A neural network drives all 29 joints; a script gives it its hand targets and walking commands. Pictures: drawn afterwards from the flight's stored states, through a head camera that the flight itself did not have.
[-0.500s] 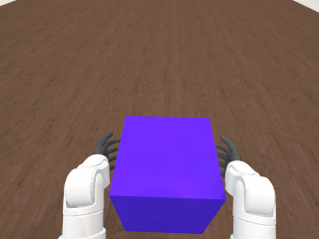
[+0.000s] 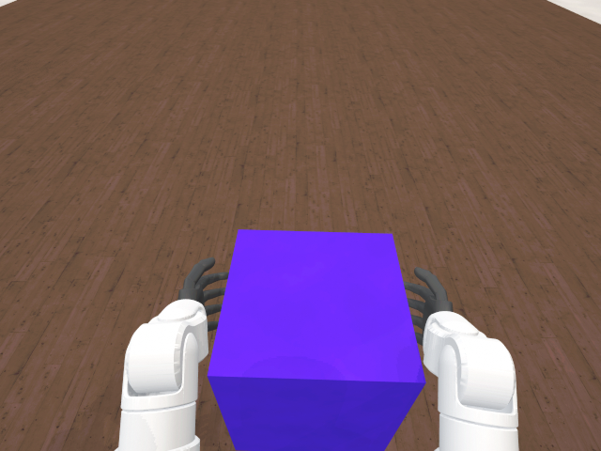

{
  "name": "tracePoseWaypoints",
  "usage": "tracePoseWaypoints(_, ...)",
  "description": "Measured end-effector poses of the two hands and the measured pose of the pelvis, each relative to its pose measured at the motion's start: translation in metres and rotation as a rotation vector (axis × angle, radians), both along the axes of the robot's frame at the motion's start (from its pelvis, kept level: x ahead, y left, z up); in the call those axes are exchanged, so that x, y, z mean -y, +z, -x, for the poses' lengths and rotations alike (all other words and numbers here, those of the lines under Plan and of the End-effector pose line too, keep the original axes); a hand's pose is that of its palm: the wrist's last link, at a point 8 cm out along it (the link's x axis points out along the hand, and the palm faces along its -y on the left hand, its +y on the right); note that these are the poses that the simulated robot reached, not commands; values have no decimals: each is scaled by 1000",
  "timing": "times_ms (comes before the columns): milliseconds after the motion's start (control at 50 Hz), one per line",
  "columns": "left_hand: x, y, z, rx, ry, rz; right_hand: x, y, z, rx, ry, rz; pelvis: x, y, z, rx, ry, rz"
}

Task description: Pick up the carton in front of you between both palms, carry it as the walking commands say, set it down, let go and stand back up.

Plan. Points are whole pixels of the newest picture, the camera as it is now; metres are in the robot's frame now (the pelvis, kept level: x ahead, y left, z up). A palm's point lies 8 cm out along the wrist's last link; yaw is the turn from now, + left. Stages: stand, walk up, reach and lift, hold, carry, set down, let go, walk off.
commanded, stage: carry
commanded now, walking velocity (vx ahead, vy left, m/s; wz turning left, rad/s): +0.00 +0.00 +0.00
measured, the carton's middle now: (311, 345) +0.27 +0.00 +0.01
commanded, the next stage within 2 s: hold in 1.44 s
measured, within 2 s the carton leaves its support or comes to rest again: neither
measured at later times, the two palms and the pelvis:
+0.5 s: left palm (194, 359) +0.22 +0.14 +0.06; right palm (443, 370) +0.22 -0.16 +0.06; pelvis -0.04 -0.01 +0.00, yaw +0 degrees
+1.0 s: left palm (202, 356) +0.23 +0.14 +0.04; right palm (440, 367) +0.23 -0.16 +0.04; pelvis -0.05 -0.01 +0.00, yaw +0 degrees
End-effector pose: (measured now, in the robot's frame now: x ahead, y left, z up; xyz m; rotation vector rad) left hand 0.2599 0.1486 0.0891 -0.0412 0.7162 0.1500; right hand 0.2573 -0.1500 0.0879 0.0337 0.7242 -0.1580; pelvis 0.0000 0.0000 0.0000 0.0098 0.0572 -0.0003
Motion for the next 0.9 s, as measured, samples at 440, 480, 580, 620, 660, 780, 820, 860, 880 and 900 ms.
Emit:
tracePoseWaypoints(440,6,-24,41,-9,-32,-45,6,-23,40,-10,33,47,7,5,40,38,-2,11)
tracePoseWaypoints(480,7,-28,42,-8,-37,-51,7,-27,41,-9,37,55,7,5,42,38,-2,12)
tracePoseWaypoints(580,8,-39,41,-7,-49,-66,7,-38,40,-8,48,68,8,5,48,38,-3,14)
tracePoseWaypoints(620,8,-44,39,-5,-54,-71,8,-42,39,-7,52,75,8,5,50,38,-3,15)
tracePoseWaypoints(660,8,-48,37,-2,-57,-75,8,-46,36,-4,56,80,8,5,52,38,-4,16)
tracePoseWaypoints(780,9,-54,28,29,-55,-76,8,-52,28,27,56,84,9,4,56,34,-5,17)
tracePoseWaypoints(820,9,-53,27,44,-51,-73,9,-51,26,42,54,82,9,4,57,32,-5,17)
tracePoseWaypoints(860,9,-51,26,57,-47,-71,9,-49,25,55,51,80,10,4,57,30,-6,16)
tracePoseWaypoints(880,9,-50,26,62,-46,-70,9,-48,25,60,50,78,10,3,56,29,-6,16)
tracePoseWaypoints(900,10,-49,26,65,-45,-69,9,-47,25,63,49,76,10,3,56,28,-6,15)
